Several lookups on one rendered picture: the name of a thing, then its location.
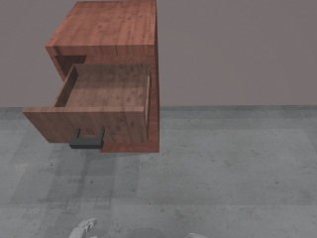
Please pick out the drawer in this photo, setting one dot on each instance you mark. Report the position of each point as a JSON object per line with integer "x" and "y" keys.
{"x": 113, "y": 96}

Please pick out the robot left hand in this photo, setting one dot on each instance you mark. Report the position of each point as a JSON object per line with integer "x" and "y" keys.
{"x": 84, "y": 227}

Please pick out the handle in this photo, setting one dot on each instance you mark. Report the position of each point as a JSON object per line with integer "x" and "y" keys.
{"x": 87, "y": 143}

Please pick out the cabinet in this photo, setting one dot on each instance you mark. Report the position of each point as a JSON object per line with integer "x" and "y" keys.
{"x": 112, "y": 31}

